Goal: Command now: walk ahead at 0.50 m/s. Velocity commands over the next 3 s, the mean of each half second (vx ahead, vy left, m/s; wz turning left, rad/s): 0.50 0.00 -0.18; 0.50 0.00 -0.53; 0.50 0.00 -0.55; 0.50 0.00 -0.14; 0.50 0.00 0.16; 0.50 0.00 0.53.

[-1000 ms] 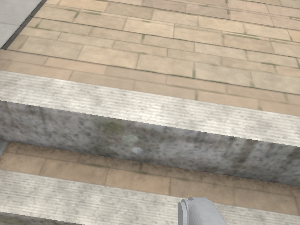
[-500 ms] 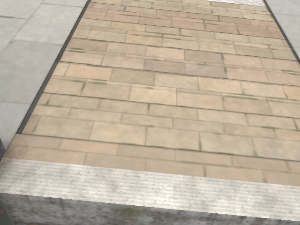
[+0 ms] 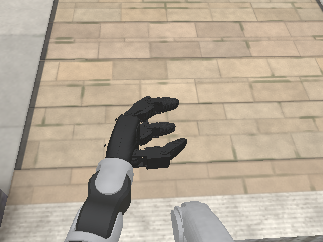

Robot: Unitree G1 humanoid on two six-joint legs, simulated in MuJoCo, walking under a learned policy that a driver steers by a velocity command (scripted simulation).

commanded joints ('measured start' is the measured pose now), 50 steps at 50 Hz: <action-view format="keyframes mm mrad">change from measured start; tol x64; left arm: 1 37 153 45 -88 -79 12 19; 4 732 365 170 182 3 39 49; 50 933 413 247 283 -12 -55 -42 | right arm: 1 7 -182 -31 -93 31 -8 -24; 21 -1108 77 126 -711 -31 32 124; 26 -344 -254 -30 -454 -19 41 110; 50 -477 -395 -74 -256 19 43 112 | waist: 1 141 39 -206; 50 391 107 -138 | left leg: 1 -273 178 -109 10 1620 75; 3 -179 300 -85 500 2096 86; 6 -865 -155 -129 1847 295 36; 15 -1417 94 58 2314 -1 25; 24 -337 16 262 1010 -445 65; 28 -171 489 -866 236 -899 233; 44 -40 291 395 -43 199 37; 50 -102 276 388 734 627 -4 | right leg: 1 827 117 -94 -683 -180 -32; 6 1016 -187 1012 -1471 -442 -343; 19 775 -117 365 -1838 285 -150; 25 1121 -179 313 -1400 1854 -139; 27 498 43 248 -591 677 -55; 30 336 -22 239 -29 544 -11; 50 1243 45 18 -1514 384 -79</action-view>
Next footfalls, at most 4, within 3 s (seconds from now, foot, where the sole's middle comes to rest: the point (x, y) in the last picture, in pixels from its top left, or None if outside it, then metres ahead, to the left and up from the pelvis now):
0.06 right None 0.18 -0.08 -0.56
0.50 left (84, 211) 0.42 0.16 -0.36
1.00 right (172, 128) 0.66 -0.13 -0.36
1.56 left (164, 49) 1.04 -0.17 -0.36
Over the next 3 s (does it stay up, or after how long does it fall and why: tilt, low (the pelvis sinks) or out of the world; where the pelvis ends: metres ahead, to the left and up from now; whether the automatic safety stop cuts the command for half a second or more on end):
stays up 1.45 -0.58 0.41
